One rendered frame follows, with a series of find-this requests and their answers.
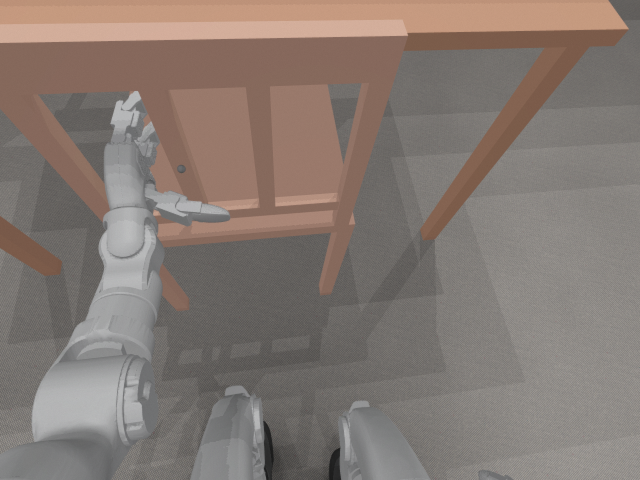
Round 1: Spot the table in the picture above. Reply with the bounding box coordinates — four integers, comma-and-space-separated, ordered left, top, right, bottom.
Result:
0, 0, 629, 276

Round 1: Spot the left robot upper arm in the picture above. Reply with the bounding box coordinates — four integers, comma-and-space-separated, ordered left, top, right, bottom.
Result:
0, 354, 159, 480

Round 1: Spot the chair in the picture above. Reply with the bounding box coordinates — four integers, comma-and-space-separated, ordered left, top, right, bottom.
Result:
0, 20, 408, 311

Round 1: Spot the right robot thigh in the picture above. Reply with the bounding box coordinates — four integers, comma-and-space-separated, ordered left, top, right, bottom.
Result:
338, 407, 430, 480

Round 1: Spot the left robot thigh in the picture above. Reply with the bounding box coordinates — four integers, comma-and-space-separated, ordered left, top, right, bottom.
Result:
190, 393, 264, 480

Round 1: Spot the robot left forearm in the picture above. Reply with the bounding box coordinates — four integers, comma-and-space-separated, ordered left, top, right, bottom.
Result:
31, 206, 165, 441

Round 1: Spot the robot left hand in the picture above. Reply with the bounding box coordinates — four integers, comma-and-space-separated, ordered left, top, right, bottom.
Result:
104, 91, 230, 227

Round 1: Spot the robot thigh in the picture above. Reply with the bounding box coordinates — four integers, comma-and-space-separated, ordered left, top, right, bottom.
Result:
190, 393, 264, 480
338, 407, 430, 480

